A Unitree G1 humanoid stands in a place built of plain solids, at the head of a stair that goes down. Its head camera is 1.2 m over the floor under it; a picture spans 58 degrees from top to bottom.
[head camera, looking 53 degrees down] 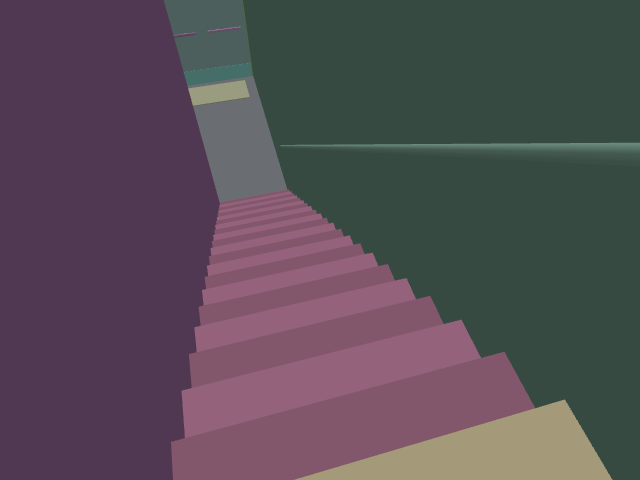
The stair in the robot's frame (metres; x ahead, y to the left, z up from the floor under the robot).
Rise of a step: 0.18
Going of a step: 0.21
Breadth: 1.08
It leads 15 degrees to the left of straight ahead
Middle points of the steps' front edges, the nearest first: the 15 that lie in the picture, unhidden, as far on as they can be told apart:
0.22 -0.14 0.00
0.43 -0.09 -0.17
0.64 -0.03 -0.34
0.84 0.02 -0.52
1.05 0.08 -0.70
1.26 0.13 -0.88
1.47 0.19 -1.06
1.67 0.24 -1.24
1.88 0.30 -1.41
2.09 0.35 -1.59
2.29 0.41 -1.77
2.50 0.46 -1.95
2.71 0.52 -2.13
2.91 0.57 -2.31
3.12 0.63 -2.48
